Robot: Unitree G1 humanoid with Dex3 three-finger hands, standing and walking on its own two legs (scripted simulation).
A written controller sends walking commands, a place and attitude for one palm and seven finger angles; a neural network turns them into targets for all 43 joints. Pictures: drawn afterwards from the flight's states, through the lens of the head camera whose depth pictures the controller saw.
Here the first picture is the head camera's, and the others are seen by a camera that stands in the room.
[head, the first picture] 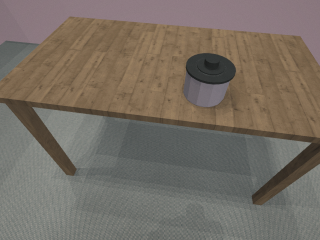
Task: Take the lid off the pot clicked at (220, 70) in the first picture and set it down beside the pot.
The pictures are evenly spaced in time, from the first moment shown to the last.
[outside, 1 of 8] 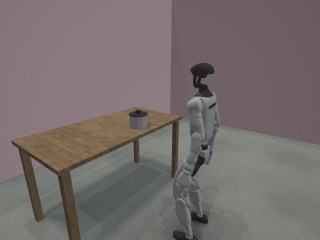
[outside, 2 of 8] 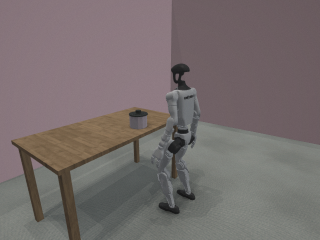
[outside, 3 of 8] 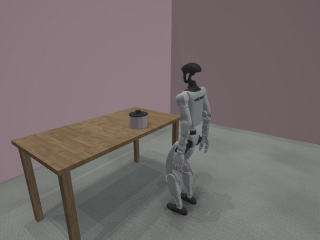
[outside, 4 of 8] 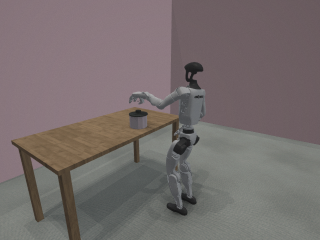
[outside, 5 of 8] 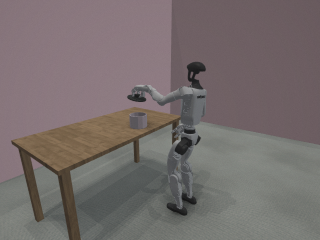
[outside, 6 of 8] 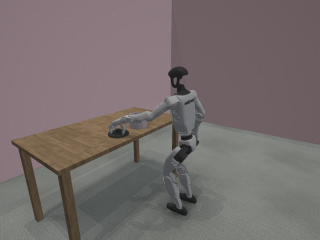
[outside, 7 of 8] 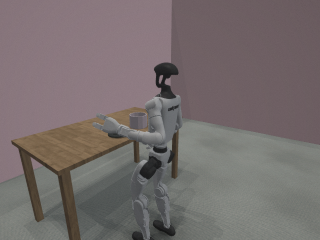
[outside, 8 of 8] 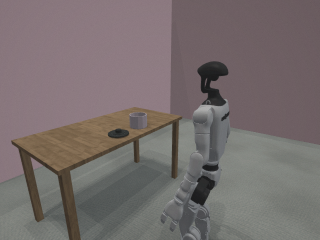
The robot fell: no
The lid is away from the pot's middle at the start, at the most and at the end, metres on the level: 0.00 0.25 0.25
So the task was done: yes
